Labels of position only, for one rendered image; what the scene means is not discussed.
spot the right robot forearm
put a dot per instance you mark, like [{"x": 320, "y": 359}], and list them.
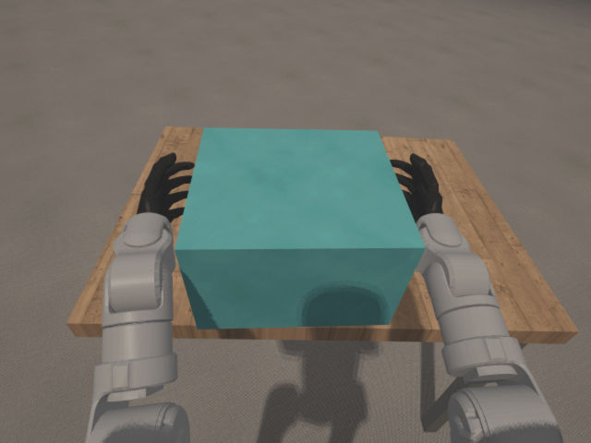
[{"x": 477, "y": 344}]

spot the right robot upper arm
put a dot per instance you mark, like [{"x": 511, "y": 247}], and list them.
[{"x": 500, "y": 414}]

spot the robot right hand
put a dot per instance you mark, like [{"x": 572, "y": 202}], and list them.
[{"x": 425, "y": 197}]

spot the carton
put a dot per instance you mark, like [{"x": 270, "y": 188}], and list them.
[{"x": 291, "y": 228}]

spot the left robot forearm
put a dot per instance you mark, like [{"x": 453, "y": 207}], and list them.
[{"x": 138, "y": 305}]

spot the table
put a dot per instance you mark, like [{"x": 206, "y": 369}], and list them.
[{"x": 531, "y": 311}]

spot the left robot upper arm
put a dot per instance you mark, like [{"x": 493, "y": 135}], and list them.
[{"x": 163, "y": 422}]

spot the robot left hand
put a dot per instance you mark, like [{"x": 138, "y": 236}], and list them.
[{"x": 154, "y": 197}]

